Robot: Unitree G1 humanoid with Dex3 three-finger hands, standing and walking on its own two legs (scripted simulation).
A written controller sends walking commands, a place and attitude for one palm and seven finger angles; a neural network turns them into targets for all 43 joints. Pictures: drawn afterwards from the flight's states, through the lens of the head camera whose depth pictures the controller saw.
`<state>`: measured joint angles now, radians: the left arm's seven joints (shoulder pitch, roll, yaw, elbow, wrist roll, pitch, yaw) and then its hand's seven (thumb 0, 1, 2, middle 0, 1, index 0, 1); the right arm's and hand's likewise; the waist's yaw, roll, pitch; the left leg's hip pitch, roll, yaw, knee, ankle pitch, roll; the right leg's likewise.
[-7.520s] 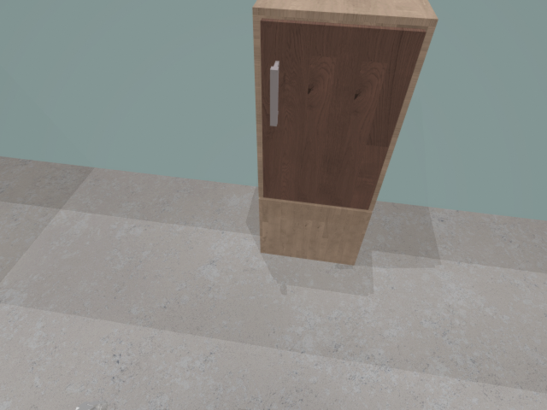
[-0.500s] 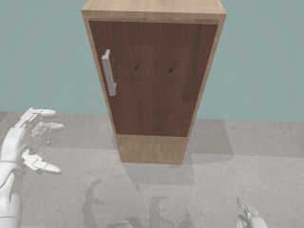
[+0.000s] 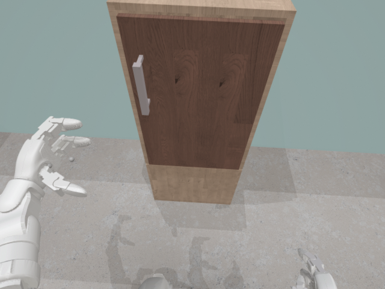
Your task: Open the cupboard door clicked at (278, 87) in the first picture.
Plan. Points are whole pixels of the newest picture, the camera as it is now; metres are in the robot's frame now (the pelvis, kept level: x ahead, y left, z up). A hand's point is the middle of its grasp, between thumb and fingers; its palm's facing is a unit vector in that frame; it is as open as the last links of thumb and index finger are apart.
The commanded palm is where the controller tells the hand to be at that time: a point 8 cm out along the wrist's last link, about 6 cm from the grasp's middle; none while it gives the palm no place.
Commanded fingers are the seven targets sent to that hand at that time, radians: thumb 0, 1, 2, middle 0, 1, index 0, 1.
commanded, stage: move the hooked fingers beside the handle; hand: left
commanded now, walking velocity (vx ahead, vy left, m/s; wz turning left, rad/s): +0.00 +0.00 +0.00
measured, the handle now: (143, 86) +0.59 +0.18 +0.08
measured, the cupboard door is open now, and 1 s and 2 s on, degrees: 0 0 0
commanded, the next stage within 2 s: none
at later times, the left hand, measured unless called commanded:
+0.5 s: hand (91, 128) +0.42 +0.26 +0.09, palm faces -0.01 -1.00 +0.01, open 14.0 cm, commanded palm +0.40 +0.31 +0.09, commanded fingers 0.00 -0.50 0.30 -0.30 -1.20 -0.30 -1.20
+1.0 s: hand (107, 108) +0.49 +0.24 +0.09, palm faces +0.01 -1.00 -0.01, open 14.0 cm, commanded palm +0.47 +0.29 +0.08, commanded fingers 0.00 -0.50 0.30 -0.30 -1.20 -0.30 -1.20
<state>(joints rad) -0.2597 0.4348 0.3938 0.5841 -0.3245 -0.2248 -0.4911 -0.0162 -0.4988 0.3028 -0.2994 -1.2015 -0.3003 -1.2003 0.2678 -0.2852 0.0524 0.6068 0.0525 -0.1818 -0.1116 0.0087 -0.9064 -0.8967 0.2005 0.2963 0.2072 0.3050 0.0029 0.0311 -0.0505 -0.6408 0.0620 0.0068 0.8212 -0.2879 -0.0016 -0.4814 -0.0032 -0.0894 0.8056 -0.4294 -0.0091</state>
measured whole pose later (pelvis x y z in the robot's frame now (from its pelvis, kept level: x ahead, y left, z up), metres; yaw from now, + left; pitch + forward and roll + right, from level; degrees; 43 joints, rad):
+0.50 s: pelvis +0.00 +0.01 -0.01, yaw -1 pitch +11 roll -3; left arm -0.59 0.52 0.42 0.92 -0.24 -0.28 -0.46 -0.02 -0.50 0.30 -0.30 -1.20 -0.30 -1.20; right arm 0.35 -0.29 0.04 0.64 0.04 -0.09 -0.09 0.01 -0.91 -0.90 0.20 0.30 0.21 0.30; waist -0.06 0.02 -0.07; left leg -0.78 0.07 0.02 0.89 -0.32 0.01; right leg -0.62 0.00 -0.07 0.86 -0.45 0.00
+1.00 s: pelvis +0.01 +0.01 -0.02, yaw -2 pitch +16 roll -3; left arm -0.81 0.60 0.44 1.15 -0.15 -0.32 -0.39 -0.02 -0.50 0.30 -0.30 -1.20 -0.30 -1.20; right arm 0.37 -0.28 0.04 0.64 0.03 0.00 -0.06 0.00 -0.91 -0.90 0.20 0.30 0.21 0.30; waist -0.12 0.02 -0.09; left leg -0.88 0.09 0.02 0.95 -0.35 0.01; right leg -0.72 0.02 -0.07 0.91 -0.47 0.00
